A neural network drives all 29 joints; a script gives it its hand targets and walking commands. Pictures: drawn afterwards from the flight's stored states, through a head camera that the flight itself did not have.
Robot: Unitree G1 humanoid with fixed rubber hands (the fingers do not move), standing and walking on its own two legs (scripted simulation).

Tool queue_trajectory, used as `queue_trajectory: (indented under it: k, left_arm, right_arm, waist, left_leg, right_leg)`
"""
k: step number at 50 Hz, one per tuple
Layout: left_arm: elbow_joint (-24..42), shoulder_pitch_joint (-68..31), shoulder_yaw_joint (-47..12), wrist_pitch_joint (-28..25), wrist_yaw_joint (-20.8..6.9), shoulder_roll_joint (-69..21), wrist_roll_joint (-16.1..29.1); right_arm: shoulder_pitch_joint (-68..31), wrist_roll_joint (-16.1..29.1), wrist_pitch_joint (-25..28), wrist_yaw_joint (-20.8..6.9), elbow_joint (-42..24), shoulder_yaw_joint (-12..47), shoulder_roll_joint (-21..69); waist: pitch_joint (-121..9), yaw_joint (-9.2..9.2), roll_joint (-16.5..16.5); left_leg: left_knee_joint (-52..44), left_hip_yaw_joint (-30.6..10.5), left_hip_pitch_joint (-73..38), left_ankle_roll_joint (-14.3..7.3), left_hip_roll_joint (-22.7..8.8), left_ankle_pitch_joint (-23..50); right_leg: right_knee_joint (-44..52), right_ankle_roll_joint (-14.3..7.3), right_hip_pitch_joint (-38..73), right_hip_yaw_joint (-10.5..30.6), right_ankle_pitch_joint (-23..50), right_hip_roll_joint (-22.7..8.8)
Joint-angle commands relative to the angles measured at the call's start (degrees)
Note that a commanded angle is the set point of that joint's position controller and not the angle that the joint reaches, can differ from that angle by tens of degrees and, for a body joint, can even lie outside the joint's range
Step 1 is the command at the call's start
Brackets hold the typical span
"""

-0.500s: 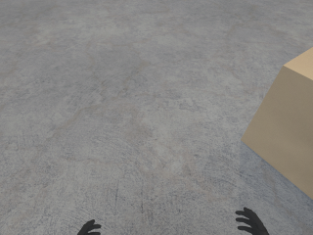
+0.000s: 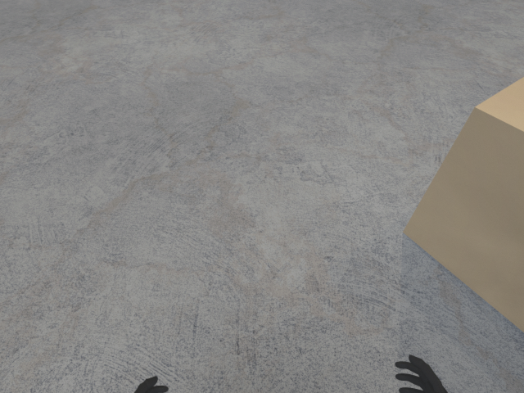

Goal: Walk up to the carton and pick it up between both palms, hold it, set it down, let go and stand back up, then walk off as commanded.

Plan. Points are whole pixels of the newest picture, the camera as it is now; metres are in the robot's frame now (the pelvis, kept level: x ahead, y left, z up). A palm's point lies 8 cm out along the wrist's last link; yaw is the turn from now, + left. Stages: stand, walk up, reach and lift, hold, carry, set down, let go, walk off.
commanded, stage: stand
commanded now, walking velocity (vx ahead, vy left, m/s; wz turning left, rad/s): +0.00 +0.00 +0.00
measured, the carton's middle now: out of the picture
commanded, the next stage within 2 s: walk up in 0.68 s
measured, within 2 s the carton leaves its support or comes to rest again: neither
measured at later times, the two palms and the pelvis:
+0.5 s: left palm out of the picture +0.09 +0.24 -0.13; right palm out of the picture +0.11 -0.24 -0.11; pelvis +0.00 +0.00 +0.00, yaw +0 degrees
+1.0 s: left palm out of the picture +0.10 +0.23 -0.13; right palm out of the picture +0.07 -0.26 -0.12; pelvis -0.01 -0.01 +0.00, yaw -6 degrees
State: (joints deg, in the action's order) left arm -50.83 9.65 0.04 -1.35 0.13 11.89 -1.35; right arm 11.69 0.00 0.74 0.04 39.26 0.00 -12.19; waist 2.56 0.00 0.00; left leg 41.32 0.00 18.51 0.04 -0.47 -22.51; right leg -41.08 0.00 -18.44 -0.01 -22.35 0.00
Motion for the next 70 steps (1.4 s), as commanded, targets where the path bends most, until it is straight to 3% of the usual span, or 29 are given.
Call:
queue_trajectory:
  k: [1,43,44,45,46,47,49,51,53,54,56,57,58,59,60,61,62,63,64,65,68,70]
  left_arm:
    - [4.7,-3.7,5.7,-1.8,0.4,16.7,0.6]
    - [-4.0,-5.2,4.9,-1.5,0.6,16.6,1.0]
    - [6.5,-5.7,7.2,2.0,-2.8,18.7,-3.0]
    - [8.0,-9.1,6.6,3.0,-3.9,16.0,-3.0]
    - [10.0,-11.0,6.9,3.9,-4.0,15.7,-4.2]
    - [11.2,-10.3,7.7,4.7,-4.3,17.6,-4.0]
    - [12.4,-8.4,9.0,4.7,-5.4,19.1,-3.5]
    - [13.2,-7.0,9.6,4.3,-6.5,18.8,-3.1]
    - [13.8,-5.4,10.1,4.1,-7.2,19.0,-2.7]
    - [13.9,-3.5,10.4,4.1,-7.4,19.6,-2.6]
    - [12.2,5.1,11.3,3.9,-7.3,20.2,-2.6]
    - [9.8,12.8,12.0,3.4,-6.8,20.4,-2.7]
    - [8.0,16.8,13.1,3.1,-6.0,22.8,-2.9]
    - [8.9,15.5,13.8,3.1,-5.3,27.3,-3.4]
    - [11.4,10.4,13.3,3.4,-5.3,27.6,-2.7]
    - [13.3,6.1,13.3,3.7,-5.2,27.8,-2.1]
    - [13.6,4.0,13.1,3.8,-5.0,26.8,-2.0]
    - [13.7,3.3,13.0,3.8,-4.8,25.5,-1.8]
    - [14.2,1.8,12.7,3.8,-4.7,24.3,-1.9]
    - [14.5,1.2,12.3,3.7,-4.9,23.6,-2.0]
    - [15.9,-0.3,12.2,3.8,-5.4,23.1,-2.5]
    - [16.0,1.0,12.2,3.7,-5.4,23.0,-2.5]
  right_arm:
    - [-2.0,-1.7,2.9,1.9,-0.8,-5.0,-15.9]
    - [-2.0,-1.3,3.1,2.3,7.7,-4.4,-16.7]
    - [6.1,-1.3,3.3,3.3,5.9,-8.3,-24.3]
    - [12.2,-1.2,3.6,4.1,6.4,-9.2,-26.4]
    - [13.1,-1.3,4.0,4.5,5.5,-10.2,-28.3]
    - [12.1,-1.3,4.2,4.9,4.0,-10.6,-29.1]
    - [10.3,-1.8,4.7,5.6,2.5,-10.2,-27.5]
    - [8.0,-2.5,4.9,5.8,2.4,-9.6,-27.0]
    - [6.2,-2.5,5.1,5.7,2.3,-9.4,-28.0]
    - [3.6,-2.3,5.1,5.6,2.1,-9.4,-28.5]
    - [-4.2,-2.2,4.8,5.2,1.7,-9.3,-28.4]
    - [-7.5,-2.1,4.4,4.8,1.7,-8.8,-26.7]
    - [-7.2,-2.0,3.5,4.2,2.4,-7.2,-21.6]
    - [-6.9,-2.0,3.1,4.2,0.8,-5.5,-18.0]
    - [-7.7,-2.0,2.6,4.4,0.5,-5.6,-20.1]
    - [-4.5,-1.6,2.6,4.4,1.6,-6.3,-22.8]
    - [-2.5,-1.4,2.7,4.2,3.0,-6.7,-24.5]
    - [-1.1,-1.5,2.7,4.1,4.2,-7.0,-24.8]
    - [1.4,-1.5,2.5,4.1,5.5,-7.2,-25.3]
    - [2.8,-1.4,2.2,4.1,6.0,-7.3,-25.4]
    - [3.8,-1.3,1.8,4.2,5.9,-7.6,-25.6]
    - [3.3,-1.3,2.2,4.3,5.6,-7.6,-25.5]
  waist:
    - [-4.1,-0.33,-0.7]
    - [-4.0,-0.70,-2.0]
    - [-4.7,1.40,0.5]
    - [-4.7,4.43,-6.8]
    - [-2.6,4.75,-9.3]
    - [-2.0,3.99,-5.6]
    - [-2.7,2.78,0.8]
    - [-2.4,2.26,-1.9]
    - [-3.8,1.88,-4.9]
    - [-5.0,0.44,-6.0]
    - [-9.0,-5.30,-6.8]
    - [-11.3,-9.86,-1.6]
    - [-7.4,-12.49,12.4]
    - [-2.5,-11.29,26.5]
    - [0.4,-9.30,22.4]
    - [0.8,-7.00,16.1]
    - [0.8,-5.50,10.9]
    - [0.9,-4.49,8.0]
    - [1.4,-3.60,8.3]
    - [1.9,-3.14,9.7]
    - [3.3,-2.67,8.9]
    - [3.2,-3.10,7.3]
  left_leg:
    - [-6.7,-4.1,-2.3,-4.2,-5.0,17.4]
    - [-9.3,-5.3,-4.6,-4.2,-6.0,21.9]
    - [-6.5,-5.2,-18.1,-7.0,-10.6,17.9]
    - [-14.4,-13.2,-25.1,-11.9,-21.2,23.8]
    - [-17.7,-19.6,-23.9,-16.4,-30.8,33.3]
    - [-17.2,-19.9,-21.0,-18.3,-33.1,33.5]
    - [-16.1,-14.9,-17.2,-16.9,-30.7,32.6]
    - [-15.3,-9.3,-15.2,-14.1,-27.5,29.5]
    - [-15.3,-5.2,-13.5,-13.6,-28.1,27.2]
    - [-14.9,-3.0,-11.8,-12.6,-28.3,24.8]
    - [-10.2,3.3,-4.7,-8.8,-25.3,20.6]
    - [1.5,10.2,4.7,-5.4,-19.5,16.3]
    - [18.8,10.6,16.0,-2.1,-9.5,2.3]
    - [30.8,10.3,30.7,0.3,-0.3,-15.4]
    - [31.3,4.4,30.9,0.0,-1.2,-14.6]
    - [30.9,1.5,27.7,-0.2,-2.2,-12.1]
    - [29.8,0.6,26.2,-0.3,-2.9,-8.6]
    - [28.4,0.1,23.6,-0.4,-3.5,-5.5]
    - [26.6,0.3,20.9,-0.5,-3.9,-3.4]
    - [25.1,0.7,18.9,-0.7,-4.0,-2.7]
    - [20.5,0.7,14.8,-0.9,-3.4,-2.8]
    - [16.7,0.2,14.4,-1.2,-3.2,-4.3]
  right_leg:
    - [6.9,-4.8,1.4,4.8,16.9,-5.1]
    - [8.5,-4.8,3.4,5.5,20.8,-5.4]
    - [-0.2,-7.2,-13.9,10.4,21.6,-1.8]
    - [-10.2,-3.7,-23.6,1.1,12.8,1.5]
    - [-19.5,-1.5,-28.8,2.4,-9.7,-1.7]
    - [-24.7,-0.9,-27.9,5.7,-11.6,-4.3]
    - [-25.2,-0.4,-24.2,7.4,-8.8,-6.6]
    - [-20.8,-0.4,-22.6,6.5,-6.5,-7.5]
    - [-16.4,-0.9,-20.4,4.8,-4.3,-7.6]
    - [-12.9,-1.5,-16.9,4.6,-3.0,-8.0]
    - [-4.3,-3.5,-3.0,2.7,0.3,-7.4]
    - [4.5,-4.8,11.0,3.4,4.8,-6.0]
    - [13.4,-5.8,17.1,11.7,1.0,-3.1]
    - [21.2,-8.3,16.9,30.1,3.2,-8.3]
    - [28.9,-8.7,8.5,38.3,-9.7,-9.5]
    - [31.8,-7.2,5.4,40.6,-17.4,-10.8]
    - [30.8,-5.7,5.8,38.5,-18.7,-10.3]
    - [29.8,-3.2,4.3,35.0,-17.1,-8.8]
    - [29.6,-1.2,2.7,32.1,-15.7,-7.1]
    - [30.3,-0.6,1.1,30.7,-15.2,-6.3]
    - [31.0,-1.7,-0.3,30.4,-14.5,-5.5]
    - [29.6,-2.6,2.3,31.6,-9.0,-5.7]
